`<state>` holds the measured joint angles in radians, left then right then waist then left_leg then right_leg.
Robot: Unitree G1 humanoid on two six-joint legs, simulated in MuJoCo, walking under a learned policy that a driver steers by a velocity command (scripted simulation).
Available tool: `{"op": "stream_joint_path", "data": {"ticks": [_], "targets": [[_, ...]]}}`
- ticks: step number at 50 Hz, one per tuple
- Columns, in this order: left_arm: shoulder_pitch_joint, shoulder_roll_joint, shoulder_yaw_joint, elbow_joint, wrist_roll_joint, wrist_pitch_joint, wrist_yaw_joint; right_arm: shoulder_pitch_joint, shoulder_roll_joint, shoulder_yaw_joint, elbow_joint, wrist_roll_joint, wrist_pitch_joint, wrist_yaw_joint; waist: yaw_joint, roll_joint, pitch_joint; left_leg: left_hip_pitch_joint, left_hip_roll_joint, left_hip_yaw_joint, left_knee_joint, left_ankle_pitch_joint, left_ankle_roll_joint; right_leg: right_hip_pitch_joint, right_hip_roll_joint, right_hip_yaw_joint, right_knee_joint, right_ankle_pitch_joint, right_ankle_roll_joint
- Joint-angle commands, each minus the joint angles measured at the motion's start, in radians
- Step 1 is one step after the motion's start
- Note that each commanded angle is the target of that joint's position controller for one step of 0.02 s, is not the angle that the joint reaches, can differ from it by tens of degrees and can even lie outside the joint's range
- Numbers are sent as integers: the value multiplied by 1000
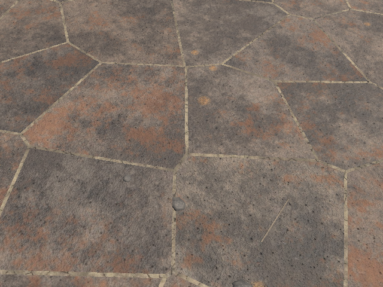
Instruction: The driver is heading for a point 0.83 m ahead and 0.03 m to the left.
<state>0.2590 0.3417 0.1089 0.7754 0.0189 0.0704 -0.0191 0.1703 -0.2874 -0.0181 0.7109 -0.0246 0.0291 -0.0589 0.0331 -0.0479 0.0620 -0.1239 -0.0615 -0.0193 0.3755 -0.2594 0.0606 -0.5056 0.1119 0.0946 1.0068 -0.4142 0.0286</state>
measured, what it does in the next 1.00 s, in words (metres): walks ahead: right foot, then left foot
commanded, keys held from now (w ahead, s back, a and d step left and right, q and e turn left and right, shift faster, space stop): e+shift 0.20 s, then q+shift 0.30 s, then w+q+shift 0.48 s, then w+e+shift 0.02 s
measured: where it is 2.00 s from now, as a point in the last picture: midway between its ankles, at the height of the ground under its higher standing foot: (114, 171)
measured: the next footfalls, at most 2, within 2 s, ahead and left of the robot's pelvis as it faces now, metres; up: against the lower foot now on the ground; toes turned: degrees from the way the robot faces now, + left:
right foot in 0.30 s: +0.02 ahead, -0.14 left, +0.00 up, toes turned -16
left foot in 1.00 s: +0.21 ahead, +0.16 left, +0.00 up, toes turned +23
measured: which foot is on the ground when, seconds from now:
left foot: down 0.00-0.30, up 0.32-0.98, down 1.00-1.00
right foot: up 0.00-0.28, down 0.30-0.98, up 1.00-1.00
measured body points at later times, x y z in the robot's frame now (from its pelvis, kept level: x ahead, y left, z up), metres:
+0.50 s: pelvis +0.00 -0.05 +0.00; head +0.02 -0.08 +0.45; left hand +0.23 +0.14 -0.09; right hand -0.03 -0.32 -0.15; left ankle -0.02 +0.09 -0.67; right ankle -0.01 -0.13 -0.74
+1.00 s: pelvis +0.14 +0.05 -0.03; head +0.13 +0.09 +0.42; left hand +0.09 +0.35 -0.17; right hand +0.42 -0.16 -0.07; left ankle +0.17 +0.14 -0.75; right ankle -0.01 -0.13 -0.73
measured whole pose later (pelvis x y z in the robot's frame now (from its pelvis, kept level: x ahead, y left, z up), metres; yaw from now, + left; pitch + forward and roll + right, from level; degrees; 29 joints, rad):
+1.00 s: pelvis +0.14 +0.05 -0.03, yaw +14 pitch +1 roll -2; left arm 0.37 0.36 0.09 0.83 0.03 -0.02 -0.01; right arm 0.06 -0.33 -0.06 0.64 -0.01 0.04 0.08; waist 0.04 -0.05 -0.01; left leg -0.46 0.06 0.14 0.74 -0.35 0.15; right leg 0.08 -0.22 -0.46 0.56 -0.48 0.10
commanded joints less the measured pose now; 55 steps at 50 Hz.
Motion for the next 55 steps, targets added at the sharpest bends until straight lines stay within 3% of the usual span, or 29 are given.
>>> {"op": "stream_joint_path", "data": {"ticks": [1, 4, 7, 10, 12, 14, 15, 16, 17, 18, 19, 21, 23, 25, 27, 28, 30, 33, 38, 45, 47, 48, 49, 50, 51, 52, 53, 54, 55], "targets": [[17, 88, 15, -55, -5, 10, -23, -48, -94, -18, -80, -6, -18, 0, -7, 182, -43, 62, 252, -44, -35, 645, 115, -87, -70, -60, 154, 16, 26], [-85, 63, -4, -106, -11, 13, -41, 50, -126, -34, -54, -7, -15, 5, -70, 188, -35, 163, 292, -30, -18, 666, 133, -140, -104, -99, 41, 20, 42], [-132, 41, -17, -147, -14, 17, -53, 69, -149, -47, -43, -9, -19, 15, -82, 197, -40, 162, 324, 12, -1, 661, 133, -83, -123, -130, -78, 10, 28], [-147, 30, -23, -177, -21, 17, -55, 52, -164, -57, -44, -7, -25, 31, -70, 214, -56, 96, 332, 83, 41, 674, 105, 50, -113, -183, -204, 4, -6], [-144, 21, -27, -184, -17, 13, -43, 89, -175, -61, -20, 3, -31, 39, -75, 227, -75, 62, 323, 65, 96, 704, 101, 144, -71, -185, -310, -24, -30], [-47, 16, -31, -153, 3, -3, -22, 72, -172, -56, -2, 23, -27, 46, -2, 171, -110, -8, 283, 84, 228, 642, 58, 325, -45, -158, -589, 169, -64], [30, 78, -21, -133, 27, -20, -5, 83, -127, -39, -8, 32, -28, 48, 32, 44, -183, -162, 243, 113, 367, 452, -1, 553, -185, 8, -706, 358, -95], [-11, 147, -27, -163, 16, -37, 10, 129, 38, 13, -59, 29, -23, 61, -16, -232, -271, -368, 115, 151, 489, -321, -67, 693, -541, 329, -680, 862, -226], [46, 42, -50, -128, -13, -44, 26, 95, -42, -6, 0, 19, 6, 56, 62, -71, -309, -205, 131, -7, 526, -370, -68, 543, -528, 198, -646, 888, -304], [-32, 21, -67, -120, -4, -46, 34, 81, -58, -15, -2, 37, 16, 61, 14, -90, -191, -218, 106, -36, 556, -358, -64, 472, -477, 114, -654, 833, -296], [-111, 26, -67, -124, -2, -39, 44, 77, -91, -28, 10, 34, 17, 62, -12, -90, -98, -254, 101, -35, 568, -316, -65, 412, -426, 45, -675, 727, -256], [-154, 67, -57, -129, -7, -26, 62, 146, -147, -57, 54, 10, 22, 66, -39, -121, -52, -282, 72, 9, 652, -226, -77, 390, -369, -47, -682, 737, -218], [-150, 55, -58, -135, -7, -21, 63, 180, -126, -62, 70, 16, 29, 71, -40, -65, -77, -299, 66, 22, 743, -200, -95, 395, -382, -92, -685, 693, -224], [-166, 35, -60, -137, 0, -25, 66, 158, -100, -63, 56, 21, 39, 76, -38, -65, -53, -331, 78, 37, 756, -168, -110, 369, -385, -123, -717, 521, -226], [-103, 54, -48, -119, 12, -36, 60, 106, -113, -70, 19, 4, 43, 97, -2, -129, -48, -423, 110, 57, 709, -122, -102, 413, -414, -52, -846, -47, -211], [-84, 63, -43, -111, 13, -46, 57, 71, -124, -76, -1, -2, 43, 111, 8, -136, -31, -478, 119, 56, 694, -106, -98, 440, -437, -8, -894, -198, -206], [-53, 72, -33, -96, 16, -72, 53, 34, -114, -82, -22, -4, 38, 134, 9, -91, -15, -564, 133, 43, 668, -78, -85, 503, -473, 19, -934, -290, -199], [-32, 74, -22, -77, 19, -105, 50, 17, -86, -83, -35, 0, 31, 149, -8, -44, -11, -621, 150, 38, 642, -40, -60, 544, -497, -38, -946, -272, -184], [-20, 103, -6, -62, 19, -133, 43, -61, -71, -76, -82, 7, 29, 170, -22, -34, 8, -605, 182, 48, 561, 23, -35, 498, -516, -165, -945, -231, -158], [30, 157, 11, -35, 24, -124, 25, -205, -99, -61, -147, 5, 31, 172, 3, -24, 62, -553, 193, 151, 440, -68, 53, 541, -524, -329, -905, -180, -125], [27, 171, 12, -29, 23, -111, 13, -176, -111, -61, -141, 9, 31, 160, -20, -19, 54, -460, 153, 201, 406, -125, 89, 549, -512, -393, -822, 9, -116], [13, 184, 14, -29, 16, -105, 7, -74, -122, -68, -110, 17, 25, 144, -75, -14, 9, -319, 92, 246, 390, -163, 106, 520, -492, -442, -672, 313, -110], [-10, 192, 15, -30, 0, -94, -1, 132, -136, -84, -42, 25, 10, 121, -190, 52, -94, -66, 14, 268, 331, -135, 131, 447, -446, -505, -366, 641, -98], [-27, 150, -5, -49, 7, -93, -5, 402, -199, -112, 64, 12, -9, 95, -305, 206, -171, 257, -10, 134, 226, -233, 158, 173, -382, -488, 48, 620, -74], [-67, -22, -53, -141, 26, -115, -13, 324, -334, -124, 50, 6, -13, 76, -202, 520, -96, 349, 249, -441, -62, -579, 205, -302, -194, -370, 351, -152, -8], [-198, 48, -47, -199, 41, -128, -7, 256, -318, -115, -13, 9, -25, 72, -216, 321, -116, 309, 344, -700, -217, -545, 210, -426, -164, -131, 445, -93, -4], [-196, 70, -46, -192, 21, -134, -7, 242, -279, -105, -2, -9, -31, 66, -178, 208, -78, 306, 395, -589, -180, -394, 195, -472, -208, -125, 464, 19, -27], [-107, 61, -54, -139, 10, -139, -4, 233, -239, -95, 0, -21, -45, 63, -127, 136, -78, 228, 379, -470, -145, -289, 163, -399, -251, -117, 401, 109, -53], [-51, 59, -54, -92, 13, -136, -9, 175, -192, -81, -3, -20, -64, 64, -77, 91, -70, 142, 323, -370, -142, -257, 122, -318, -277, -92, 348, 169, -62]]}}
Velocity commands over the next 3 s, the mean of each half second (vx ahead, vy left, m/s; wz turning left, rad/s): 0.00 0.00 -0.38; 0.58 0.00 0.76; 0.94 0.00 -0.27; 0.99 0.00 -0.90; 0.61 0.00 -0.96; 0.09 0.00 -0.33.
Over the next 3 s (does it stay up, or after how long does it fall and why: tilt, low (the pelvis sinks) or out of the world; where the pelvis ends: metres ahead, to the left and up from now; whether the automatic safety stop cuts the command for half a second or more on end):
stays up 1.37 0.13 0.00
